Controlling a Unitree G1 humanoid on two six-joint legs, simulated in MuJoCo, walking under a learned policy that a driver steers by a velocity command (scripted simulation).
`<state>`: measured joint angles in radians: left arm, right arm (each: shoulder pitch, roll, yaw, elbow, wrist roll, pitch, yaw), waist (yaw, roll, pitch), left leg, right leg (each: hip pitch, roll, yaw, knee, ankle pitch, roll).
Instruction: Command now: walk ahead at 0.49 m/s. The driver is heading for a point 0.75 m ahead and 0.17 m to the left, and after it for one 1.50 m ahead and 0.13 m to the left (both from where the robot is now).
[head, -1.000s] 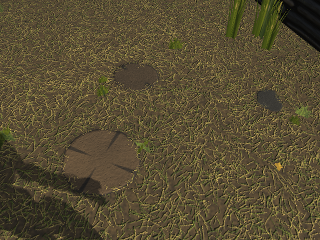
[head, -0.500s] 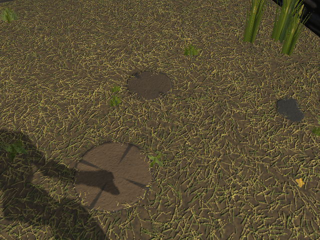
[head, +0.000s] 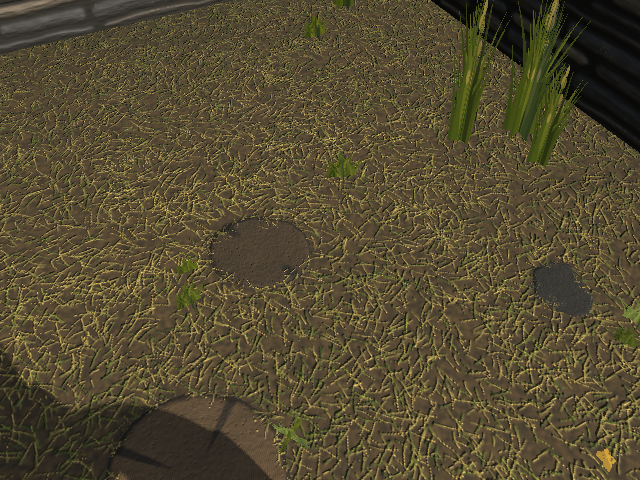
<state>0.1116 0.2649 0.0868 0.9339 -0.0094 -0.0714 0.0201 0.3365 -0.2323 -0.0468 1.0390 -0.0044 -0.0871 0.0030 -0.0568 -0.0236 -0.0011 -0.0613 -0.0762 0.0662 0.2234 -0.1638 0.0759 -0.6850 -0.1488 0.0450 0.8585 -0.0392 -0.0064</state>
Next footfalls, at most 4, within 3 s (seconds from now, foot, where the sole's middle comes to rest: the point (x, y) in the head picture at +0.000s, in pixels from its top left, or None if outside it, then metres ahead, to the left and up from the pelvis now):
0.24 right None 0.32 -0.17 -0.79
0.80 left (275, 454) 0.60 0.09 -0.78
1.28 right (297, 315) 0.95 0.04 -0.79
1.78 left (190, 265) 1.14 0.32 -0.79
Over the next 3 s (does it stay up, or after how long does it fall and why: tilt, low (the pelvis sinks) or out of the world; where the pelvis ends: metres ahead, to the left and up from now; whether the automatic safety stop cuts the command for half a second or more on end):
stays up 1.49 0.16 -0.02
